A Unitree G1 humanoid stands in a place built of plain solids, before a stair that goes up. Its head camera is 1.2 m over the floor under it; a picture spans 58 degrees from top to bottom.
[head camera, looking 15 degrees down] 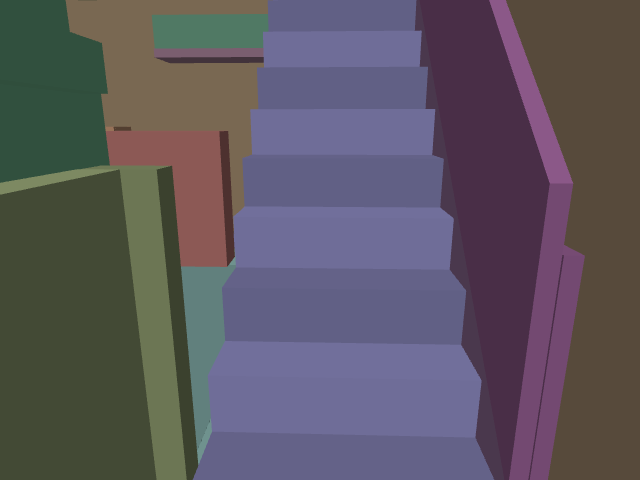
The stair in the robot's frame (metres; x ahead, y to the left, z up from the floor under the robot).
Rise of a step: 0.21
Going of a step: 0.23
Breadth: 0.87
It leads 2 degrees to the right of straight ahead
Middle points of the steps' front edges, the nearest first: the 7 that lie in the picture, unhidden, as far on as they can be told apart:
1.21 -0.07 0.42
1.44 -0.08 0.64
1.66 -0.09 0.85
1.89 -0.10 1.06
2.12 -0.10 1.27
2.34 -0.11 1.48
2.57 -0.12 1.69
